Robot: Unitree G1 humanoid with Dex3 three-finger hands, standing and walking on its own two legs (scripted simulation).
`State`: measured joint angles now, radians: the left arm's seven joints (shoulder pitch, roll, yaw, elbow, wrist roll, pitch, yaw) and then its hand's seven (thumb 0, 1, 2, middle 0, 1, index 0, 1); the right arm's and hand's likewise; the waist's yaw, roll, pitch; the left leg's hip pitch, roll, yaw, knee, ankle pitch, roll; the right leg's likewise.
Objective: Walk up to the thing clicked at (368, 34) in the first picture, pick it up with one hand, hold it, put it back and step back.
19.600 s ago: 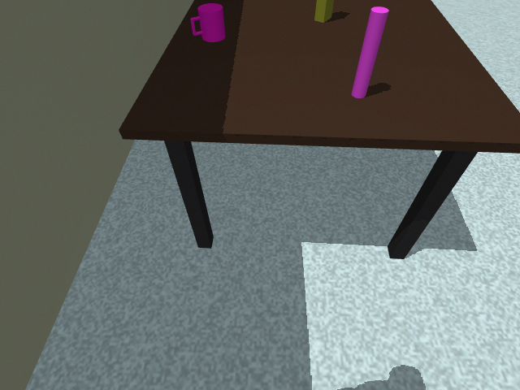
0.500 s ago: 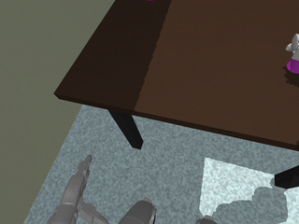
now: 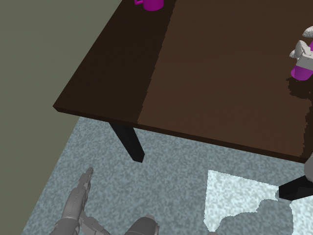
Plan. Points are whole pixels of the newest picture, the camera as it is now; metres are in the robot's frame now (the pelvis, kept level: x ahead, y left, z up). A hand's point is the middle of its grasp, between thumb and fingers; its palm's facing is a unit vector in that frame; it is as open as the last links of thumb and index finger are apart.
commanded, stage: lift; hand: right
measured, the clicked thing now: out of the picture +0.54 -0.22 +0.19
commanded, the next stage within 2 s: hold in 1.36 s
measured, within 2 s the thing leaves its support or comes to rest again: neither
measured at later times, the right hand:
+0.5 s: hand out of the picture +0.47 -0.20 +0.21, palm faces +0.18 +0.98 +0.00, open 5.0 cm
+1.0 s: hand out of the picture +0.36 -0.18 +0.26, palm faces +0.17 +0.99 -0.01, open 5.0 cm
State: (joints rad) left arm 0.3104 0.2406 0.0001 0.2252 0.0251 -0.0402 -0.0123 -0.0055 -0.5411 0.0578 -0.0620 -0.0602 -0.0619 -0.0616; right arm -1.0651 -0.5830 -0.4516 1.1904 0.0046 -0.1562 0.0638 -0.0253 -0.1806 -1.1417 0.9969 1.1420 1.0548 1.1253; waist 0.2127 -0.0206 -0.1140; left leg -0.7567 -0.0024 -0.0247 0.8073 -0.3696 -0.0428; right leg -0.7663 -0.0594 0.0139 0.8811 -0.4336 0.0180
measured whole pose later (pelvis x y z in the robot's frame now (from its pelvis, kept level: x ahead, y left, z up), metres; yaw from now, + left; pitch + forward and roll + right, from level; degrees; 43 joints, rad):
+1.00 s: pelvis -0.01 +0.01 +0.03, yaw -2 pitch +1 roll +0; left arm 0.32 0.24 0.09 0.48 -0.04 -0.09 0.04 -0.01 -0.53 0.05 -0.04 -0.05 -0.05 -0.05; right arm -0.53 -0.28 -0.29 0.17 0.19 0.41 0.03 -0.02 -0.19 -1.13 0.98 1.15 1.05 1.11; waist 0.00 -0.06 -0.08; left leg -0.35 0.03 -0.02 0.64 -0.31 -0.03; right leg -0.33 -0.03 0.01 0.64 -0.33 0.03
